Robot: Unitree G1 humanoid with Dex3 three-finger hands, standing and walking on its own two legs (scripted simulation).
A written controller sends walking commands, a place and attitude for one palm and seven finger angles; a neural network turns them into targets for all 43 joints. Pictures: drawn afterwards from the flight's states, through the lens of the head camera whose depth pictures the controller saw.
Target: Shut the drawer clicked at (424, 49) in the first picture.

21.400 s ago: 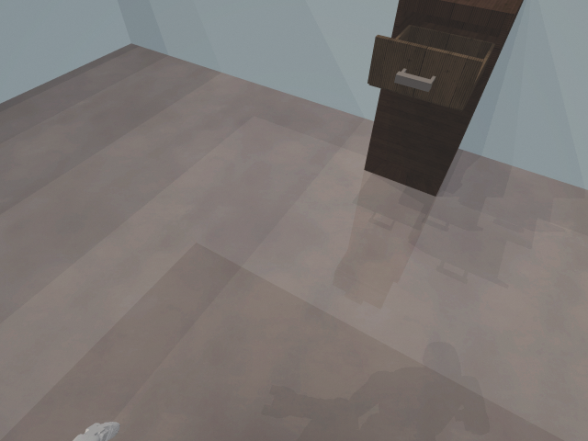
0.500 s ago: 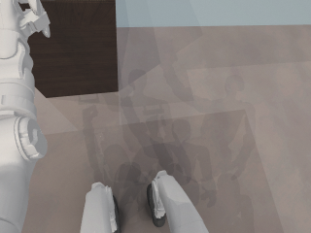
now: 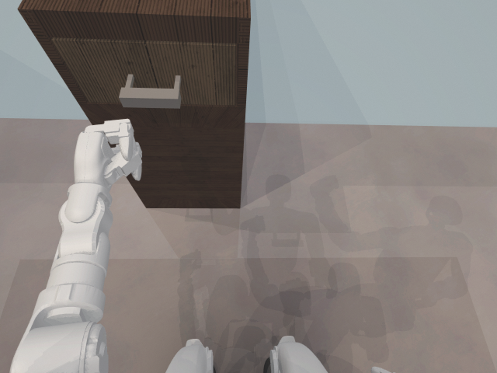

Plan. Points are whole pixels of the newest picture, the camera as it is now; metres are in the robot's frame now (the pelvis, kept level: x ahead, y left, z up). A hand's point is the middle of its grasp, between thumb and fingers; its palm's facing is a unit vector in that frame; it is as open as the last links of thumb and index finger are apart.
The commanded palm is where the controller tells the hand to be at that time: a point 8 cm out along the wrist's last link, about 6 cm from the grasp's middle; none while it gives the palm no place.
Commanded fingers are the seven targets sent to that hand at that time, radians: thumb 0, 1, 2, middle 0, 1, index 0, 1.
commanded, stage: draw the hand back to the body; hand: left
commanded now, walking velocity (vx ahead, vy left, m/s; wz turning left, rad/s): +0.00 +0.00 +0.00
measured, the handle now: (152, 89) +0.64 +0.18 -0.01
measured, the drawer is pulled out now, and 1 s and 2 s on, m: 0.00 0.00 0.00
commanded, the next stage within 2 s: step back with the hand held close in 1.06 s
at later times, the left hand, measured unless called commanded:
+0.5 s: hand (41, 234) +0.28 +0.21 +0.15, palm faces +0.24 -0.93 -0.27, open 3.2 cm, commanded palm +0.23 +0.26 +0.17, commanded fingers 0.00 0.90 0.90 -1.40 -1.60 -1.40 -1.60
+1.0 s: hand out of the picture +0.16 +0.24 +0.23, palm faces +0.45 -0.79 -0.41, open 3.2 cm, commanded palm +0.12 +0.28 +0.24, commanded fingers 0.00 0.90 0.90 -1.40 -1.60 -1.40 -1.60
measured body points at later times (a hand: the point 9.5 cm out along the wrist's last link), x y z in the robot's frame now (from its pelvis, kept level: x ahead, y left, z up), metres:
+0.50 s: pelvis +0.00 +0.00 +0.06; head +0.01 -0.02 +0.51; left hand +0.26 +0.26 +0.16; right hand +0.20 -0.21 -0.03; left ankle -0.02 +0.11 -0.67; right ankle -0.01 -0.11 -0.67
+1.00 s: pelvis +0.00 -0.01 +0.07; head -0.02 -0.04 +0.52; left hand +0.13 +0.28 +0.26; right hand +0.20 -0.21 -0.02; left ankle -0.02 +0.11 -0.67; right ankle -0.01 -0.11 -0.67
